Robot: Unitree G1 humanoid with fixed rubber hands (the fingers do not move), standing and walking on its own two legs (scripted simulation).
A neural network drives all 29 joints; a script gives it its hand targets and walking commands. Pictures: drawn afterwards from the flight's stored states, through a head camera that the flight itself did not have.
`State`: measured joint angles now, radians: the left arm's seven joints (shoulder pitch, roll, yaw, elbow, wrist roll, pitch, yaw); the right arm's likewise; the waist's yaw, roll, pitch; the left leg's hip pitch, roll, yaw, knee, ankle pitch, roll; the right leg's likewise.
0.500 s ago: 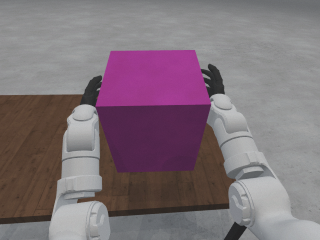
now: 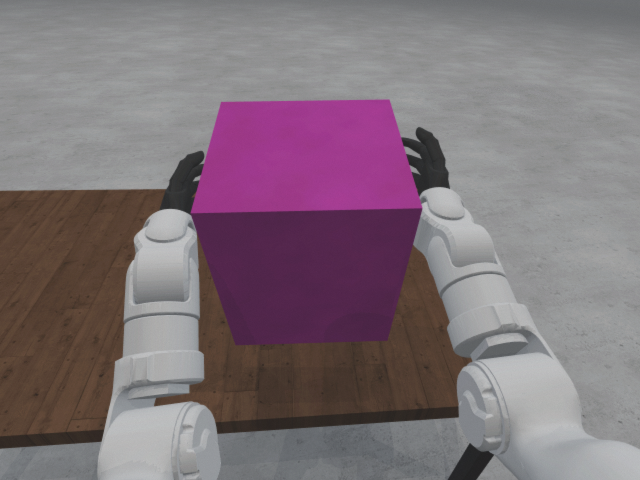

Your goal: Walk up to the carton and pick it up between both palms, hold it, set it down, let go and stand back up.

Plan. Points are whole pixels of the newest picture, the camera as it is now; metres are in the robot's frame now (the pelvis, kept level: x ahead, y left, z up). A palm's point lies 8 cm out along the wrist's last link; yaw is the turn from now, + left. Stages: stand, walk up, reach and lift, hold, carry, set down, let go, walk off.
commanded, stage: hold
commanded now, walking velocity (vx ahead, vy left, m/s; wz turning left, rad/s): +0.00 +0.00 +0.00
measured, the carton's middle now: (309, 228) +0.39 +0.01 +0.17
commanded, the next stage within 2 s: none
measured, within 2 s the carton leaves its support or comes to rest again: neither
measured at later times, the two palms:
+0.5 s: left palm (179, 215) +0.36 +0.16 +0.21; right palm (430, 192) +0.38 -0.14 +0.23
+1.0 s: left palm (179, 216) +0.36 +0.16 +0.21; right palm (430, 192) +0.38 -0.14 +0.23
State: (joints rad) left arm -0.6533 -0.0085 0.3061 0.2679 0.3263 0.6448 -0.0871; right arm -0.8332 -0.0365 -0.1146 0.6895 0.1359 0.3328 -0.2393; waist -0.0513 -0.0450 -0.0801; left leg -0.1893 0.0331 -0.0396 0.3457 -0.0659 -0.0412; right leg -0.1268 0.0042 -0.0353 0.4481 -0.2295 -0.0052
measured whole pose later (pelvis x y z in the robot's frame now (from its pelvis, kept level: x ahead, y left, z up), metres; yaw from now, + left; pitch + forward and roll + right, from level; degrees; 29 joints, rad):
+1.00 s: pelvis +0.00 +0.00 +0.00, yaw +0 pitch -5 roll +0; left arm -0.65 -0.01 0.31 0.27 0.33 0.65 -0.09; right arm -0.83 -0.04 -0.11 0.69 0.14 0.33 -0.24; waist -0.05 -0.04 -0.08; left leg -0.19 0.03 -0.04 0.35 -0.07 -0.04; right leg -0.13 0.00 -0.04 0.45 -0.23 -0.01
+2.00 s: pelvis +0.00 +0.00 +0.00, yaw +0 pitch -6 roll +0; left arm -0.65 -0.01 0.31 0.27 0.33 0.65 -0.09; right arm -0.83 -0.04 -0.11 0.69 0.14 0.33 -0.23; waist -0.05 -0.04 -0.08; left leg -0.19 0.03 -0.04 0.34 -0.06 -0.04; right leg -0.13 0.00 -0.04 0.45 -0.23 -0.01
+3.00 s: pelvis +0.00 +0.00 +0.00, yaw +0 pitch -6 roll +0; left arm -0.65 -0.01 0.31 0.27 0.33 0.65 -0.08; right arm -0.83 -0.04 -0.11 0.69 0.14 0.33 -0.23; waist -0.05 -0.04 -0.08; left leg -0.19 0.03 -0.04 0.34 -0.06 -0.04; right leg -0.13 0.00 -0.04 0.45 -0.23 -0.01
